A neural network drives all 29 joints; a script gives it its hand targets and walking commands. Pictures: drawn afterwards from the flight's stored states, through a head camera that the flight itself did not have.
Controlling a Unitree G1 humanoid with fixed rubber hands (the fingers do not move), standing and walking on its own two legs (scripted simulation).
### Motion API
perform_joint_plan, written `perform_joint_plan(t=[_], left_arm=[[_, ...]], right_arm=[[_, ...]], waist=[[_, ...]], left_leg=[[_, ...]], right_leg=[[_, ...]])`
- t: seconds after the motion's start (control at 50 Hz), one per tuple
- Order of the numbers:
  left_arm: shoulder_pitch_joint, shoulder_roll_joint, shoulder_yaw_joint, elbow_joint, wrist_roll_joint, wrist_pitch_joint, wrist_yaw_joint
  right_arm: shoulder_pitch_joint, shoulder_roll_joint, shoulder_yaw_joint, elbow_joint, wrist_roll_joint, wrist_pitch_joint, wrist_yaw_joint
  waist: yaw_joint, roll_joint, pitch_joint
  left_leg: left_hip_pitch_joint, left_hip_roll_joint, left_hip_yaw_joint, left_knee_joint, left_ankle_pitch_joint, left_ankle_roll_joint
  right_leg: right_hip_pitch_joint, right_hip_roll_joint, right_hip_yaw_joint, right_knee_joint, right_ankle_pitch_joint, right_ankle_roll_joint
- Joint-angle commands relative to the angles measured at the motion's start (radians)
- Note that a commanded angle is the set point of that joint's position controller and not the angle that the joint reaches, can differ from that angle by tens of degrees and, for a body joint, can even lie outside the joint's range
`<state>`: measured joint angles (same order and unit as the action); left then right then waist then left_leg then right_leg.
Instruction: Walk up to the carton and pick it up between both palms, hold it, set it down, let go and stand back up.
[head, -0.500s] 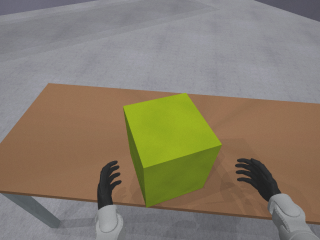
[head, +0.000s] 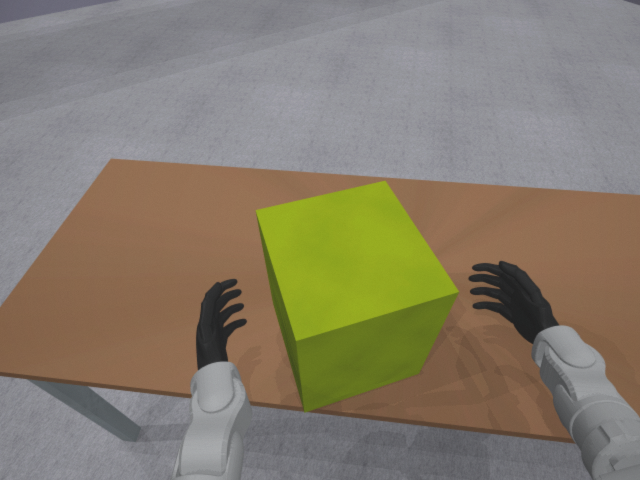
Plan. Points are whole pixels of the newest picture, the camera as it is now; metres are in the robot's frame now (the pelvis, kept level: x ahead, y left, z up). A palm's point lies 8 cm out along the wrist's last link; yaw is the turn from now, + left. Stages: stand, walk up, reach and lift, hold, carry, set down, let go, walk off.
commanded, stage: reach and lift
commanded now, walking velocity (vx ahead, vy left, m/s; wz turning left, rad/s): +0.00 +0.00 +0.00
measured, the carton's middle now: (344, 298) +0.40 +0.04 -0.04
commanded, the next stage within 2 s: none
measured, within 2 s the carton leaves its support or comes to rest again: neither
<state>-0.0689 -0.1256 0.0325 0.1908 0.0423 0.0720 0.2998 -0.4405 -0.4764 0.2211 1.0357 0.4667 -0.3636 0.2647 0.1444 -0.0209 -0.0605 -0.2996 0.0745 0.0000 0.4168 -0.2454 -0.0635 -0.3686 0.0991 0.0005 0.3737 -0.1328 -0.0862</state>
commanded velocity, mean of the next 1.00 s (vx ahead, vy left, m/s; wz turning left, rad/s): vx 0.00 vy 0.00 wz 0.00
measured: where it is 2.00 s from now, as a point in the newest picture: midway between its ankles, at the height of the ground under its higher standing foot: outside the picture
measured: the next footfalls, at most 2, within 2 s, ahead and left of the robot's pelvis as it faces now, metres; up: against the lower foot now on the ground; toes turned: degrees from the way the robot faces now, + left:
none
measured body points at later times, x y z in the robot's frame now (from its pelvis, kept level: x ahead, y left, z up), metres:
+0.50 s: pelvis -0.01 -0.01 +0.00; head +0.03 -0.01 +0.45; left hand +0.32 +0.20 +0.07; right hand +0.43 -0.17 +0.08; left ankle -0.03 +0.16 -0.74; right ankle +0.03 -0.06 -0.74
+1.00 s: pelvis -0.01 -0.01 +0.00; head +0.06 -0.02 +0.44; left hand +0.37 +0.21 +0.08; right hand +0.49 -0.13 +0.10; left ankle -0.03 +0.16 -0.74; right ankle +0.02 -0.06 -0.74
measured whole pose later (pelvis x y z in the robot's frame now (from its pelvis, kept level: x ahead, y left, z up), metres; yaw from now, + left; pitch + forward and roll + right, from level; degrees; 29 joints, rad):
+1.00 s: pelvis -0.01 -0.01 +0.00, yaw +1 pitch +13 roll +0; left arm -0.64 -0.07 0.19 0.53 0.01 0.26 0.26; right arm -0.99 -0.44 0.13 1.19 0.32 -0.02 0.17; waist 0.22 0.01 -0.11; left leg -0.43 0.07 -0.03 0.37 -0.18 -0.08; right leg -0.48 0.10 -0.01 0.32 -0.07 -0.10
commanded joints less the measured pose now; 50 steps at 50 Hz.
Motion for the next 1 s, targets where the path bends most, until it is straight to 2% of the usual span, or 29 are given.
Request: perform_joint_plan(t=[0.0, 0.04, 0.1, 0.16, 0.2, 0.24, 0.32, 0.34, 0.36, 0.38, 0.42, 0.44, 0.48, 0.5, 0.52, 0.56, 0.6, 0.62, 0.64, 0.72, 0.78, 0.8, 0.84, 0.86, 0.88, 0.9, 0.94, 0.96, 0.98], left_arm=[[-0.237, -0.001, 0.005, -0.14, 0.005, -0.011, -0.009], [-0.264, -0.009, 0.009, -0.196, 0.006, -0.002, -0.001], [-0.301, 0.008, -0.018, -0.173, -0.012, 0.031, -0.004], [-0.337, 0.022, 0.037, -0.128, -0.004, 0.074, -0.019], [-0.369, 0.02, 0.021, -0.134, -0.015, 0.09, -0.029], [-0.421, 0.045, 0.06, -0.128, -0.01, 0.092, -0.027], [-0.536, 0.055, 0.051, -0.133, -0.023, 0.115, -0.016], [-0.441, 0.045, 0.069, -0.121, -0.019, 0.124, -0.011], [-0.6, 0.054, 0.052, -0.149, -0.031, 0.133, -0.014], [-0.433, 0.025, 0.049, -0.074, -0.011, 0.153, -0.014], [-0.494, 0.04, 0.073, -0.084, -0.01, 0.174, -0.037], [-0.589, 0.086, 0.134, -0.043, 0.005, 0.181, -0.05], [-0.68, 0.095, 0.11, -0.093, -0.023, 0.182, -0.044], [-0.563, 0.055, 0.1, -0.073, -0.007, 0.184, -0.03], [-0.695, 0.09, 0.091, -0.091, -0.024, 0.184, -0.029], [-0.627, 0.087, 0.113, -0.033, -0.014, 0.206, -0.023], [-0.685, 0.097, 0.107, -0.031, -0.029, 0.205, -0.03], [-0.756, 0.126, 0.148, -0.037, -0.038, 0.207, -0.036], [-0.676, 0.094, 0.123, -0.013, -0.02, 0.216, -0.032], [-0.791, 0.08, 0.107, 0.032, -0.044, 0.225, -0.023], [-0.879, 0.132, 0.132, 0.035, -0.066, 0.22, -0.019], [-0.845, 0.14, 0.132, 0.025, -0.041, 0.222, -0.014], [-0.9, 0.114, 0.125, 0.105, -0.048, 0.223, -0.019], [-0.891, 0.112, 0.131, 0.097, -0.06, 0.223, -0.023], [-0.896, 0.092, 0.112, 0.216, -0.054, 0.221, -0.03], [-0.931, 0.131, 0.155, 0.129, -0.037, 0.211, -0.023], [-0.837, 0.068, 0.119, 0.328, -0.023, 0.17, -0.051], [-0.834, 0.103, 0.184, 0.211, -0.003, 0.137, -0.055], [-0.827, 0.07, 0.144, 0.251, -0.016, 0.092, -0.058]], right_arm=[[-0.349, -0.194, -0.081, -0.145, -0.009, 0.004, -0.015], [-0.348, -0.213, -0.078, -0.15, -0.016, 0.012, -0.02], [-0.373, -0.209, -0.079, -0.135, -0.014, 0.057, -0.021], [-0.413, -0.206, -0.081, -0.175, -0.028, 0.092, -0.035], [-0.454, -0.203, -0.097, -0.184, -0.038, 0.11, -0.044], [-0.512, -0.182, -0.086, -0.212, -0.041, 0.125, -0.043], [-0.579, -0.193, -0.112, -0.181, -0.06, 0.175, -0.046], [-0.52, -0.17, -0.1, -0.204, -0.058, 0.18, -0.041], [-0.624, -0.189, -0.12, -0.239, -0.074, 0.192, -0.053], [-0.523, -0.164, -0.11, -0.165, -0.071, 0.208, -0.047], [-0.549, -0.165, -0.094, -0.199, -0.071, 0.229, -0.066], [-0.649, -0.159, -0.105, -0.205, -0.082, 0.247, -0.077], [-0.731, -0.178, -0.132, -0.242, -0.082, 0.254, -0.08], [-0.635, -0.161, -0.119, -0.187, -0.083, 0.266, -0.068], [-0.744, -0.144, -0.106, -0.231, -0.08, 0.271, -0.068], [-0.69, -0.148, -0.104, -0.205, -0.088, 0.299, -0.066], [-0.73, -0.163, -0.135, -0.168, -0.092, 0.308, -0.077], [-0.802, -0.143, -0.1, -0.22, -0.079, 0.313, -0.082], [-0.734, -0.166, -0.134, -0.123, -0.095, 0.321, -0.076], [-0.855, -0.141, -0.125, -0.132, -0.11, 0.341, -0.077], [-0.926, -0.174, -0.136, -0.144, -0.113, 0.347, -0.084], [-0.915, -0.153, -0.13, -0.153, -0.109, 0.344, -0.083], [-0.921, -0.161, -0.133, -0.075, -0.124, 0.368, -0.079], [-0.924, -0.145, -0.113, -0.097, -0.112, 0.366, -0.081], [-0.95, -0.13, -0.115, 0.034, -0.136, 0.376, -0.079], [-0.988, -0.129, -0.132, -0.058, -0.132, 0.359, -0.08], [-0.894, -0.073, -0.114, 0.135, -0.159, 0.334, -0.091], [-0.919, -0.06, -0.093, 0.01, -0.147, 0.301, -0.094], [-0.918, -0.077, -0.139, 0.059, -0.175, 0.264, -0.097]], waist=[[-0.003, -0.099, -0.357], [-0.004, -0.094, -0.401], [-0.013, -0.054, -0.386], [0.004, -0.09, -0.399], [-0.034, -0.095, -0.404], [0.013, -0.105, -0.41], [-0.004, -0.069, -0.423], [0.019, -0.065, -0.407], [-0.003, -0.073, -0.445], [0.012, -0.044, -0.437], [0.007, -0.094, -0.408], [0.023, -0.147, -0.392], [0.015, -0.101, -0.462], [0.028, -0.069, -0.434], [0.035, -0.085, -0.469], [0.039, -0.096, -0.461], [0.009, -0.09, -0.495], [0.052, -0.112, -0.484], [0.022, -0.052, -0.511], [0.052, -0.07, -0.517], [0.047, -0.11, -0.585], [0.073, -0.066, -0.618], [0.055, -0.1, -0.582], [0.056, -0.095, -0.616], [0.045, -0.126, -0.547], [0.086, -0.075, -0.603], [0.054, -0.109, -0.452], [0.102, -0.11, -0.59], [0.057, -0.104, -0.611]], left_leg=[[-0.082, -0.069, 0.022, -0.051, 0.199, 0.057], [-0.012, -0.07, 0.027, -0.041, 0.288, 0.051], [-0.061, -0.059, 0.026, -0.07, 0.237, 0.051], [-0.083, -0.065, 0.023, -0.068, 0.273, 0.054], [-0.072, -0.061, 0.026, -0.078, 0.238, 0.05], [-0.089, -0.069, 0.03, -0.086, 0.204, 0.061], [-0.117, -0.065, 0.022, -0.096, 0.158, 0.048], [-0.093, -0.065, 0.02, -0.09, 0.225, 0.052], [-0.107, -0.059, 0.028, -0.085, 0.18, 0.049], [-0.072, -0.066, 0.018, -0.092, 0.238, 0.05], [-0.109, -0.072, 0.024, -0.108, 0.256, 0.053], [-0.174, -0.075, 0.036, -0.113, 0.186, 0.066], [-0.166, -0.07, 0.029, -0.103, 0.198, 0.053], [-0.12, -0.059, 0.028, -0.113, 0.195, 0.046], [-0.17, -0.063, 0.041, -0.101, 0.165, 0.048], [-0.135, -0.067, 0.035, -0.11, 0.179, 0.051], [-0.181, -0.067, 0.035, -0.101, 0.214, 0.048], [-0.203, -0.067, 0.038, -0.1, 0.21, 0.053], [-0.162, -0.067, 0.041, -0.107, 0.223, 0.041], [-0.156, -0.057, 0.043, -0.106, 0.203, 0.04], [-0.201, -0.056, 0.043, -0.092, 0.2, 0.045], [-0.197, -0.068, 0.055, -0.094, 0.235, 0.042], [-0.204, -0.054, 0.051, -0.092, 0.203, 0.04], [-0.199, -0.06, 0.052, -0.084, 0.235, 0.039], [-0.219, -0.063, 0.046, -0.089, 0.218, 0.047], [-0.207, -0.076, 0.064, -0.092, 0.26, 0.043], [-0.256, -0.065, 0.052, -0.079, 0.229, 0.043], [-0.229, -0.07, 0.065, -0.073, 0.316, 0.036], [-0.272, -0.064, 0.062, -0.062, 0.325, 0.03]], right_leg=[[0.407, -0.054, 0.098, -0.022, 0.236, 0.038], [0.377, -0.032, 0.076, 0.003, 0.35, 0.037], [0.396, -0.057, 0.082, -0.002, 0.319, 0.045], [0.444, -0.048, 0.094, -0.003, 0.41, 0.054], [0.45, -0.055, 0.081, -0.013, 0.366, 0.054], [0.469, -0.062, 0.105, -0.021, 0.308, 0.067], [0.434, -0.065, 0.101, -0.043, 0.149, 0.062], [0.444, -0.059, 0.107, -0.037, 0.204, 0.052], [0.431, -0.074, 0.113, -0.051, 0.203, 0.058], [0.458, -0.054, 0.1, -0.041, 0.264, 0.052], [0.534, -0.055, 0.109, -0.027, 0.389, 0.068], [0.545, -0.073, 0.13, -0.031, 0.361, 0.083], [0.513, -0.065, 0.113, -0.034, 0.262, 0.072], [0.478, -0.057, 0.089, -0.042, 0.219, 0.066], [0.489, -0.082, 0.113, -0.04, 0.238, 0.065], [0.492, -0.063, 0.103, -0.051, 0.186, 0.071], [0.522, -0.07, 0.107, -0.016, 0.324, 0.081], [0.52, -0.084, 0.128, -0.031, 0.293, 0.079], [0.485, -0.077, 0.099, -0.028, 0.293, 0.072], [0.457, -0.06, 0.079, -0.046, 0.177, 0.063], [0.473, -0.071, 0.088, -0.024, 0.23, 0.068], [0.501, -0.065, 0.084, -0.02, 0.283, 0.07], [0.461, -0.064, 0.073, -0.025, 0.21, 0.067], [0.489, -0.065, 0.075, -0.022, 0.263, 0.062], [0.431, -0.058, 0.058, -0.007, 0.25, 0.06], [0.478, -0.054, 0.062, -0.015, 0.312, 0.061], [0.442, -0.058, 0.049, 0.0, 0.287, 0.066], [0.51, -0.048, 0.047, 0.007, 0.37, 0.066], [0.484, -0.054, 0.039, 0.041, 0.461, 0.066]])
